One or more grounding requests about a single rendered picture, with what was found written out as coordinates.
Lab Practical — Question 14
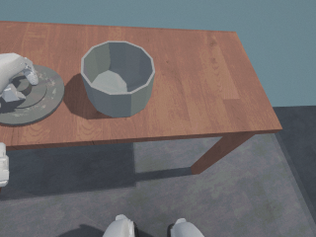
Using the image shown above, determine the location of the pot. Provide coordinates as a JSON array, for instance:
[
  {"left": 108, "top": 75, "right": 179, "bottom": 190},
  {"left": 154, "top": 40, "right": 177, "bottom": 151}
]
[{"left": 80, "top": 40, "right": 155, "bottom": 118}]

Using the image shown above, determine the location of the knob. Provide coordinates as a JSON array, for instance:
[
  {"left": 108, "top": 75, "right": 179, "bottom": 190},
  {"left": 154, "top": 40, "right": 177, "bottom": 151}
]
[{"left": 11, "top": 77, "right": 33, "bottom": 95}]

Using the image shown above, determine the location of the right robot shin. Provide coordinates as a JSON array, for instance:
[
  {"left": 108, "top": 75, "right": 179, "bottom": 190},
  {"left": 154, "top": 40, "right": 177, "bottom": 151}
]
[{"left": 174, "top": 218, "right": 187, "bottom": 226}]

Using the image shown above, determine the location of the left robot hand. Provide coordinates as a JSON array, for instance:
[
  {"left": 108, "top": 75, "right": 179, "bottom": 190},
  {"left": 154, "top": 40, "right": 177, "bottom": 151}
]
[{"left": 0, "top": 52, "right": 39, "bottom": 103}]

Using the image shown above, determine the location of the table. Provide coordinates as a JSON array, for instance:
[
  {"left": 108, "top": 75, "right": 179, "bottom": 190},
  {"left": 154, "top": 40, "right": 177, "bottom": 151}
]
[{"left": 0, "top": 21, "right": 282, "bottom": 193}]

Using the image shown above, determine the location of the lid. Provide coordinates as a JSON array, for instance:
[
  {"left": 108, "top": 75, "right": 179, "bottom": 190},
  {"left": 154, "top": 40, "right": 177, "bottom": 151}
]
[{"left": 0, "top": 64, "right": 65, "bottom": 125}]

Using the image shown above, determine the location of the right robot thigh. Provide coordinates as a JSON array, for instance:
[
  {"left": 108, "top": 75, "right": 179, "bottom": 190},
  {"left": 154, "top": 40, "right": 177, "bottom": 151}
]
[{"left": 170, "top": 222, "right": 204, "bottom": 237}]

